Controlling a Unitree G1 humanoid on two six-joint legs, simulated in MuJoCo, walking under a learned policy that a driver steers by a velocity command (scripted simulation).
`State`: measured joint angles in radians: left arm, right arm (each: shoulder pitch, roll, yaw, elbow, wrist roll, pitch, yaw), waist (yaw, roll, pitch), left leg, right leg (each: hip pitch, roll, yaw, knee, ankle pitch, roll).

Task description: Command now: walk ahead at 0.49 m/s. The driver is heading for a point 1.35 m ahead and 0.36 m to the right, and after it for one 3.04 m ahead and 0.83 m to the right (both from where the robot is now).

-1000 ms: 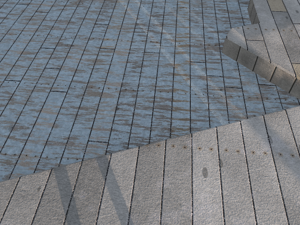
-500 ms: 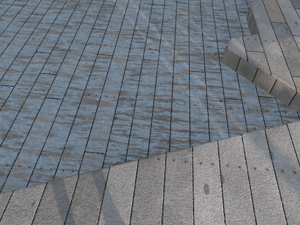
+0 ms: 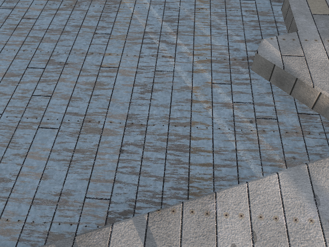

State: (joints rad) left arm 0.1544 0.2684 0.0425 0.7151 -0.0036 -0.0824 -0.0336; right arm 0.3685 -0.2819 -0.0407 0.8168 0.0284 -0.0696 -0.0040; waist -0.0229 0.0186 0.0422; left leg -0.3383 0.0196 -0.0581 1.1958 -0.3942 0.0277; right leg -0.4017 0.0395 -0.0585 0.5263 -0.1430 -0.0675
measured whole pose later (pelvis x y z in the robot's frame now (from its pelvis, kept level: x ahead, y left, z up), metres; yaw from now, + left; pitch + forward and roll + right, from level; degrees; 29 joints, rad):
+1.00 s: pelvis +0.52 -0.02 -0.01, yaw -18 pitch +0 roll +2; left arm 0.17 0.28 0.08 0.68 -0.02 0.00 -0.04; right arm 0.27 -0.29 -0.09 0.88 0.04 -0.06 0.00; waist -0.01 -0.01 0.03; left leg -0.02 0.11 0.26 0.69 -0.45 -0.02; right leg -0.46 -0.04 -0.05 0.74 -0.27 -0.09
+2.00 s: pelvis +1.08 -0.26 -0.15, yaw -34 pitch +4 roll +0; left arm -0.07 0.21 0.03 0.66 0.00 -0.10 -0.03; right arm 0.47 -0.25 -0.05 0.94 0.01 -0.05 -0.01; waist -0.09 0.01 0.00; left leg 0.00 -0.05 -0.03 0.48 -0.41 0.05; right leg -0.49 0.04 -0.03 0.48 -0.04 -0.07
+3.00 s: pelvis +1.58 -0.48 -0.12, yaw -8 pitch +6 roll -2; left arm 0.04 0.13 -0.04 0.54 0.03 -0.12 -0.01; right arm 0.50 -0.20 -0.04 0.83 0.04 0.03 -0.04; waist -0.02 0.04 -0.03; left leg -0.13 -0.04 -0.26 0.43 -0.24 0.05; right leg -0.82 -0.04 -0.08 1.37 -0.71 0.00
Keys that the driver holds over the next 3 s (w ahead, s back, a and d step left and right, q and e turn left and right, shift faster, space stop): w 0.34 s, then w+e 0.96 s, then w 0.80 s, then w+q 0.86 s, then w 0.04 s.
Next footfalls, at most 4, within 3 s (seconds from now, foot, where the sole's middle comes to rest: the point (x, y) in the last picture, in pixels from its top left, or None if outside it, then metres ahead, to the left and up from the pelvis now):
0.42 left None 0.42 0.15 -0.77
0.98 right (206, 213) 0.59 -0.14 -0.77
1.50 left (185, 150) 1.01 -0.09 -0.92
1.98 right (243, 127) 1.15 -0.42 -0.92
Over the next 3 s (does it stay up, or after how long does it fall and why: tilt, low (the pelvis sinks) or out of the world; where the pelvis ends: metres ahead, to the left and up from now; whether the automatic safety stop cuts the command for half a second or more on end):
stays up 1.58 -0.48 -0.12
